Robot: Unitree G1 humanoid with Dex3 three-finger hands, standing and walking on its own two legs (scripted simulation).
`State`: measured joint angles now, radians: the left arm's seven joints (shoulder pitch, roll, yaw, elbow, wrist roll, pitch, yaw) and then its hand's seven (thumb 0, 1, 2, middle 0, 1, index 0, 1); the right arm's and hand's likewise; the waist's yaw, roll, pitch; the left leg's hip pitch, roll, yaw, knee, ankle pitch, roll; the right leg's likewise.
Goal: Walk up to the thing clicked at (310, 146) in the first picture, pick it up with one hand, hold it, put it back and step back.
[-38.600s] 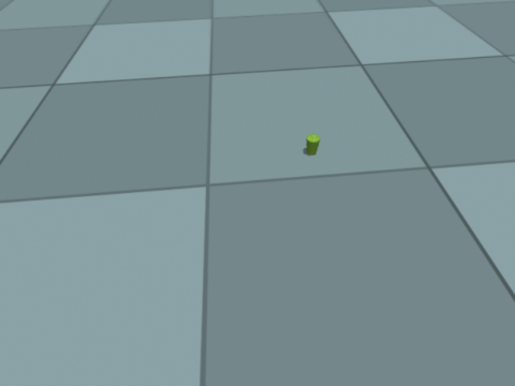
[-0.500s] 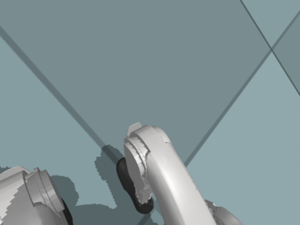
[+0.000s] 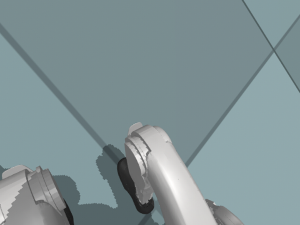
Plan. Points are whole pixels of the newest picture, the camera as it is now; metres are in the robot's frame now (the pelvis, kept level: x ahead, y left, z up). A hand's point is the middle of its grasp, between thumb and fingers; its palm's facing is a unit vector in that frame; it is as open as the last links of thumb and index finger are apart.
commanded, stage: withdraw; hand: left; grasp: from above
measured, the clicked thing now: out of the picture +0.48 +0.32 -0.26
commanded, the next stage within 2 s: home in 1.04 s
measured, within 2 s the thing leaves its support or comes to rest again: neither
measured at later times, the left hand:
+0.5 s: hand out of the picture +0.49 +0.35 -0.11, palm faces -0.28 -0.06 -0.96, open 14.2 cm
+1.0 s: hand out of the picture +0.45 +0.33 -0.09, palm faces -0.47 -0.09 -0.88, open 13.9 cm
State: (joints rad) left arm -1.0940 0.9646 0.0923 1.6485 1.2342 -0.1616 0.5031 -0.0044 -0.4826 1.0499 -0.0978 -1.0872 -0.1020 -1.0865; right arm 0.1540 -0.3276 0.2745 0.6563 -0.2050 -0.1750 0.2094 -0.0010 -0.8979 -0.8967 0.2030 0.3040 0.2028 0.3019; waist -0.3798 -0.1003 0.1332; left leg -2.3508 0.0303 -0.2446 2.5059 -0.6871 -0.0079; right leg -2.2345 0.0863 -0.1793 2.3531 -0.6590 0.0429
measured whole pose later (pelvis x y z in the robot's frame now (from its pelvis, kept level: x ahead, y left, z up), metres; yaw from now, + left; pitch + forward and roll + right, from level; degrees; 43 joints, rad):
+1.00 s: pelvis -0.01 -0.01 +0.05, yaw +6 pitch +33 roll -9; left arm -1.10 0.78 -0.04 1.41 1.21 -0.15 0.21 0.00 -0.48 0.97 -0.14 -0.95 -0.13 -0.96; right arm 0.19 -0.32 0.13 0.65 -0.10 0.02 0.09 0.00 -0.91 -0.90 0.20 0.30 0.20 0.30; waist -0.28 -0.02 -0.04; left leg -2.26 0.01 -0.13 2.27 -0.61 0.00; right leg -2.16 0.04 -0.09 2.20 -0.63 0.03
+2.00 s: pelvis +0.01 +0.00 +0.26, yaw +12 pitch +26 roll -5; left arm -0.11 0.35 0.02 0.37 0.22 0.26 0.08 0.00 0.88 0.89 -0.21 -0.30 -0.21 -0.31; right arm 0.10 -0.23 0.02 0.58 0.04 -0.06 -0.03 0.01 -0.90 -0.90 0.20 0.30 0.20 0.30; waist -0.06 0.03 -0.21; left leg -1.52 0.01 -0.08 1.65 -0.59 0.00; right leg -1.45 0.02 -0.05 1.59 -0.60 0.02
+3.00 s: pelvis +0.08 +0.02 +0.41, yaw +16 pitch +9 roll -3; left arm 0.49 0.22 0.03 -0.11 -0.05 0.45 0.02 0.01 0.91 0.89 -0.20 -0.30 -0.20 -0.30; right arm 0.28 -0.22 0.05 0.53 0.01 -0.24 -0.18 0.01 -0.90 -0.90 0.21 0.30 0.21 0.30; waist -0.03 0.04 -0.15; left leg -0.69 0.01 -0.06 1.00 -0.46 0.00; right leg -0.61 0.01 -0.04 0.92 -0.47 0.01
